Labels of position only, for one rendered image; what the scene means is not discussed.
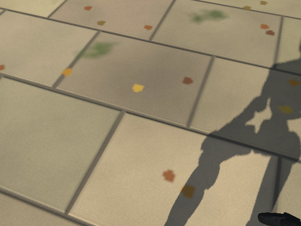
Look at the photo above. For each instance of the right robot hand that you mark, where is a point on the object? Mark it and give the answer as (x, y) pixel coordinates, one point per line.
(277, 219)

